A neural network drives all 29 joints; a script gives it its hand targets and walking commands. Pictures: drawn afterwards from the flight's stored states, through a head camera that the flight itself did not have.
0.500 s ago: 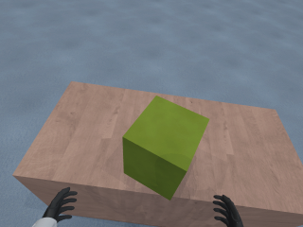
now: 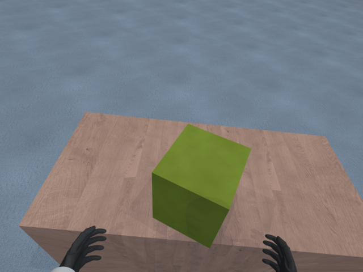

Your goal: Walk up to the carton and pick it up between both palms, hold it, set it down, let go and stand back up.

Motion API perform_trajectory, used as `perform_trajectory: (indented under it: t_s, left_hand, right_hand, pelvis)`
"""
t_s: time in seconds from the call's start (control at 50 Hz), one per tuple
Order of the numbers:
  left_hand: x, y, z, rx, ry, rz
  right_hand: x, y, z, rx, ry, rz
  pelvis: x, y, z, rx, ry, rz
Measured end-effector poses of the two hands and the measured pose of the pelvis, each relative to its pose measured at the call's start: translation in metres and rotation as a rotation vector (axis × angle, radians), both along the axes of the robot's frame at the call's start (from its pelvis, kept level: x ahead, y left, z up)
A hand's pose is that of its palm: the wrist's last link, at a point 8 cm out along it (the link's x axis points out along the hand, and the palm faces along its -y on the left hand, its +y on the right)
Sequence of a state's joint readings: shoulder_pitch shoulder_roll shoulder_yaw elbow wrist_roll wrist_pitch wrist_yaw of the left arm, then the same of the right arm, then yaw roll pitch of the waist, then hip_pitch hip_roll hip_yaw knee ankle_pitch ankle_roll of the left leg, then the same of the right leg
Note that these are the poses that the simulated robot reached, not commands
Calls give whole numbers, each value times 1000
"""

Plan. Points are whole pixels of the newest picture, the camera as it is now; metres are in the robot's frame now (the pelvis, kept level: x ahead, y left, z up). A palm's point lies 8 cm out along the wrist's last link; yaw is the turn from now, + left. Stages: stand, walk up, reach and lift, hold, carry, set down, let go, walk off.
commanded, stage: reach and lift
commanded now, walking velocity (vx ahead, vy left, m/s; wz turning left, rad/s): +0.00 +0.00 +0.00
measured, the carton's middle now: (198, 185) +0.40 -0.03 -0.10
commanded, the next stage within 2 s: none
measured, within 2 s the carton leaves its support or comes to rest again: neither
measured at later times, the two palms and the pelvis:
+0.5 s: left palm (58, 263) +0.15 +0.26 -0.04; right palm out of the picture +0.14 -0.17 -0.04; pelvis -0.01 +0.00 -0.01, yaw +0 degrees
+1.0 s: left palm (60, 233) +0.20 +0.27 -0.01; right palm (258, 269) +0.17 -0.15 -0.03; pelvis -0.01 +0.04 -0.01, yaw +1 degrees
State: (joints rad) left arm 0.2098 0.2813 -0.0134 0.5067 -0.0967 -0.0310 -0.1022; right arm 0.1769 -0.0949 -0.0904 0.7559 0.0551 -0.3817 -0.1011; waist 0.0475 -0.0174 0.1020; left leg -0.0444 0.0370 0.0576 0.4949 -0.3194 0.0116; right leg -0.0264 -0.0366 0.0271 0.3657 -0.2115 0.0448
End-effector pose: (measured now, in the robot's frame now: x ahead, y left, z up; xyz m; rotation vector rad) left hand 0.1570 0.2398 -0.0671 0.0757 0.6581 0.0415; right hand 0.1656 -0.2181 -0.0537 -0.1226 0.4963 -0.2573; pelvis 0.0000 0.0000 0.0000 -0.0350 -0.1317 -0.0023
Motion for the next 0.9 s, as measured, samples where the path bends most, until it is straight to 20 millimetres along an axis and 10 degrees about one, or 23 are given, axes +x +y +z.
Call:
perform_trajectory:
  t_s: [0.38,0.9]
  left_hand:
    - [-4,15,25,-2,-139,-112]
    - [22,31,49,-29,-288,-237]
  right_hand:
    - [-29,35,4,84,-94,-132]
    - [-12,74,20,69,-234,-228]
  pelvis:
    - [-13,-4,-6,-7,-15,-4]
    - [-6,33,-14,-56,0,8]
